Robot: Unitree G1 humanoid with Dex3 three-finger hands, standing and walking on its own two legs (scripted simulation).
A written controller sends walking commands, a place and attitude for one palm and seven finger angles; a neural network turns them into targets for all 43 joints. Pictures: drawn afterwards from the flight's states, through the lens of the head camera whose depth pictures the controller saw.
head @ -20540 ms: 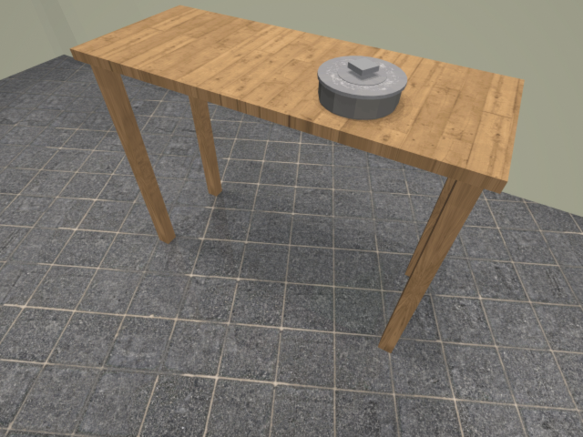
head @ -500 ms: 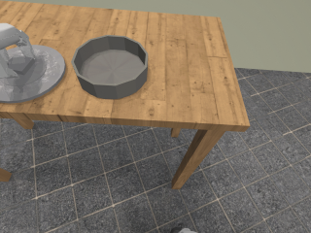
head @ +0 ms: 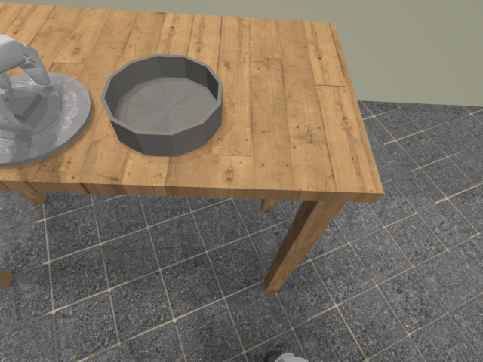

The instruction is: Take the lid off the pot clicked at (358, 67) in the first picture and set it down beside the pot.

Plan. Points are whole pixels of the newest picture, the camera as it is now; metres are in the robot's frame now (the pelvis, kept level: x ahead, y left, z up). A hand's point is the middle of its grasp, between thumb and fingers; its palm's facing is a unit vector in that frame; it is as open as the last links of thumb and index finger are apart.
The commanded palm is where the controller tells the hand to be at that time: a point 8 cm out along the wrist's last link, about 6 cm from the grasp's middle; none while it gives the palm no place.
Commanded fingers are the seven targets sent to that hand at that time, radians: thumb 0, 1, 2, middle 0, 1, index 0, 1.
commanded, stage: raise the empty hand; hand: left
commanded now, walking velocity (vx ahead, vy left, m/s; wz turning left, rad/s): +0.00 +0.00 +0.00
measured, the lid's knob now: (17, 104) +0.49 +0.33 +0.12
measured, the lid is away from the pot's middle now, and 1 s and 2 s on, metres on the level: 0.22 0.22 0.22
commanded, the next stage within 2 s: draw the hand back to the body in 1.36 s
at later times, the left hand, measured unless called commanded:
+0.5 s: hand out of the picture +0.47 +0.33 +0.19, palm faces -0.34 -0.06 -0.94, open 11.0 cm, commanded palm +0.49 +0.33 +0.27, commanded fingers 0.00 -0.14 0.92 -0.49 -0.59 -0.49 -0.59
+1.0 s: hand out of the picture +0.48 +0.33 +0.25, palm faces -0.25 -0.07 -0.97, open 11.0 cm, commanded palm +0.49 +0.33 +0.32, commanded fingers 0.00 -0.14 0.92 -0.49 -0.59 -0.49 -0.59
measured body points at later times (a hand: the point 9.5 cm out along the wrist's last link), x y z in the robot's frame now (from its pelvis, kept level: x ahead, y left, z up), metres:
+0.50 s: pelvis +0.00 +0.00 +0.00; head +0.08 +0.01 +0.45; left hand +0.49 +0.33 +0.25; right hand +0.05 -0.27 -0.12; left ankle -0.04 +0.07 -0.72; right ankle +0.03 -0.15 -0.72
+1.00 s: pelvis +0.01 +0.00 +0.01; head +0.08 +0.00 +0.45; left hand +0.49 +0.33 +0.30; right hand +0.06 -0.27 -0.12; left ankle -0.04 +0.07 -0.72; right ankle +0.03 -0.15 -0.72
